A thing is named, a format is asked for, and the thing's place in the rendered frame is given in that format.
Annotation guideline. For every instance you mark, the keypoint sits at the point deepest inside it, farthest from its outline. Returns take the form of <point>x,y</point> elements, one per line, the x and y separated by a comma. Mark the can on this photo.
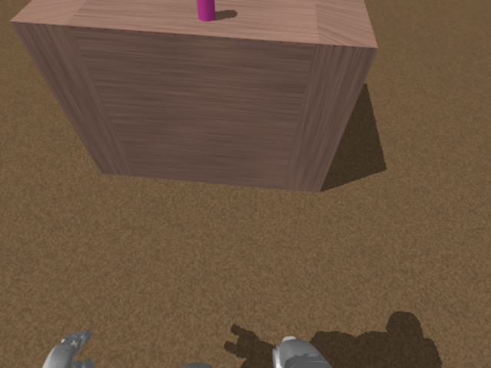
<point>206,10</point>

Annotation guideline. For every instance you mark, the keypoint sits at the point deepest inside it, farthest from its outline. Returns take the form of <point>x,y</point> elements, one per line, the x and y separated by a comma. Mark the left robot hand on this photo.
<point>62,355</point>

